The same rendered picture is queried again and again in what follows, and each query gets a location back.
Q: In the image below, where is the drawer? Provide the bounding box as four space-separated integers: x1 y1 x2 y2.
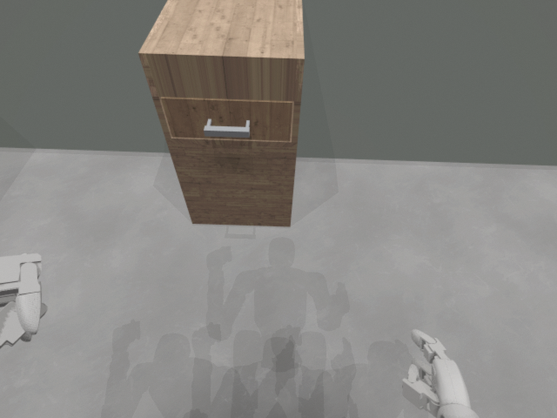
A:
161 97 292 141

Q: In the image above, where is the right robot hand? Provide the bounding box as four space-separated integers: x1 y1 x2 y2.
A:
402 329 471 418

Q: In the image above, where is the handle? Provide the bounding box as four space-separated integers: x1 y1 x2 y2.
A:
204 119 250 138

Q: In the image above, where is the cabinet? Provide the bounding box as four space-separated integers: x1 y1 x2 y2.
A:
138 0 305 227

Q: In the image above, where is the left robot hand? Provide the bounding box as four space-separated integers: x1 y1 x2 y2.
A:
0 253 47 348

